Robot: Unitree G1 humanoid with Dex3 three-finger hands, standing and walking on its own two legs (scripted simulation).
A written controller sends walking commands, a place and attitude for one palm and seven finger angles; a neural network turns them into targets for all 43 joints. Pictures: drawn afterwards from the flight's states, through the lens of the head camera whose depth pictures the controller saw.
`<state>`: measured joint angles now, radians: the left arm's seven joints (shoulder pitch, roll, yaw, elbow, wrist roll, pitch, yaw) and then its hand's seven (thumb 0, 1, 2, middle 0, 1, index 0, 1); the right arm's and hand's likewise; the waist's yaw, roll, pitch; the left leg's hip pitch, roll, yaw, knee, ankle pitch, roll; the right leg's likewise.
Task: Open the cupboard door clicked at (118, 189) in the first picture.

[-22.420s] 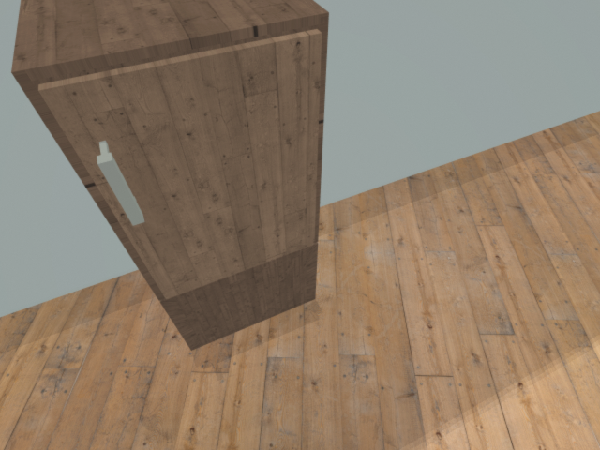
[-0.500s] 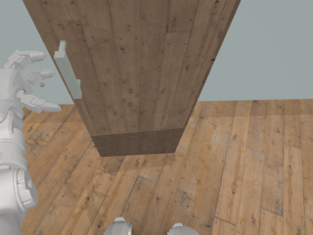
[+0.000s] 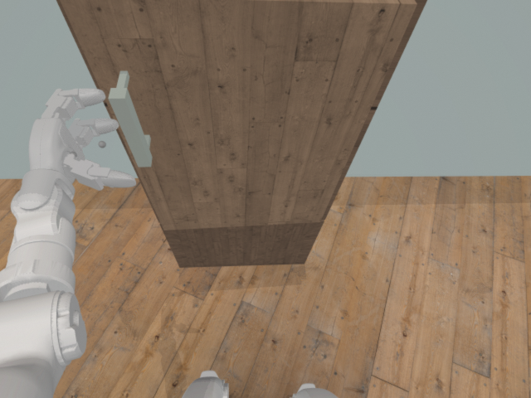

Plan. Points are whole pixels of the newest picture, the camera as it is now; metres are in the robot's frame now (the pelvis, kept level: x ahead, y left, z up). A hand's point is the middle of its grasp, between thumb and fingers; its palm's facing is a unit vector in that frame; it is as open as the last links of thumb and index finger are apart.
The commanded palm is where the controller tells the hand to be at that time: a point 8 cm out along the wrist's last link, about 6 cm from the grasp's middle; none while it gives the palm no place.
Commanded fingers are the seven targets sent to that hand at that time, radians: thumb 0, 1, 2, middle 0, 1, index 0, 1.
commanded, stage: slide the fingers in behind the handle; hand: left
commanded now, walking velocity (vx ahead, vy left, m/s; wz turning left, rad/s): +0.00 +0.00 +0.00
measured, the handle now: (134, 122) +0.51 +0.20 +0.09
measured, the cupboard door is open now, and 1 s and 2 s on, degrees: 2 2 4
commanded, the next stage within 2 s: close the thumb around the handle in 0.92 s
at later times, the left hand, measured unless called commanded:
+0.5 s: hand (146, 146) +0.46 +0.18 +0.09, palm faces +0.05 -1.00 +0.02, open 14.2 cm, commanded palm +0.43 +0.22 +0.09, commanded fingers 0.00 -0.50 0.30 -0.30 -1.20 -0.30 -1.20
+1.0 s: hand (146, 146) +0.46 +0.18 +0.09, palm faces +0.05 -1.00 +0.01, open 13.9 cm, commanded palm +0.43 +0.23 +0.09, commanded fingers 0.00 -0.50 0.30 -0.30 -1.20 -0.30 -1.20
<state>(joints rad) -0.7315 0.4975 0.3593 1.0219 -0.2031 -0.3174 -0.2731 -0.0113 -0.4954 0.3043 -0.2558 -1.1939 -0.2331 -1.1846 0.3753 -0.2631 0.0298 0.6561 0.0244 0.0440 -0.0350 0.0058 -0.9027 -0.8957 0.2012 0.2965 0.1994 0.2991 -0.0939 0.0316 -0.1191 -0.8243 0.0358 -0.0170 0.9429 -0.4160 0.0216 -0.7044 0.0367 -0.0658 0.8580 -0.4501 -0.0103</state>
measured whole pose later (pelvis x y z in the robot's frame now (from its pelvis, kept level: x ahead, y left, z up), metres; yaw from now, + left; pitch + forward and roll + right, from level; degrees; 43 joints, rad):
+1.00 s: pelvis -0.01 -0.02 +0.00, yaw -1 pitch +15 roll -2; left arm -0.73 0.42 0.36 1.04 -0.16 -0.35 -0.22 -0.01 -0.50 0.30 -0.30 -1.20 -0.30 -1.20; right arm 0.37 -0.28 0.02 0.65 0.03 0.04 -0.04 0.01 -0.90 -0.90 0.20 0.30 0.20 0.30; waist -0.12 0.03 -0.11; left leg -0.79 0.05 0.00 0.92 -0.39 0.00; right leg -0.70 0.05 -0.05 0.87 -0.44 -0.03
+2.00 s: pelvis +0.00 -0.01 +0.00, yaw -2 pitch +15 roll -2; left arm -0.63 0.37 0.33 0.92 -0.17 -0.33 -0.18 0.01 0.76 0.81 -0.37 -1.35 -0.38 -1.35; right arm 0.37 -0.26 0.02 0.63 0.02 0.05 -0.02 0.01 -0.90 -0.90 0.20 0.30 0.20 0.30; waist -0.11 0.04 -0.12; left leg -0.76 0.05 0.02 0.91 -0.41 0.01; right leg -0.67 0.05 -0.03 0.86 -0.45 -0.02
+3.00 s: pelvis +0.01 -0.07 +0.01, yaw +3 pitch +5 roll +1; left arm 0.34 -0.08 -0.20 -0.15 0.04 -0.10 0.50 0.00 0.56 0.75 -0.37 -1.32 -0.39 -1.32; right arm 0.23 -0.21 0.01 0.55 -0.05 0.06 -0.02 0.01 -0.90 -0.90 0.20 0.30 0.20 0.30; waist 0.00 0.05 -0.11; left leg -0.51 0.02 -0.05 0.81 -0.38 -0.03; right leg -0.43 0.03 -0.10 0.84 -0.49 -0.09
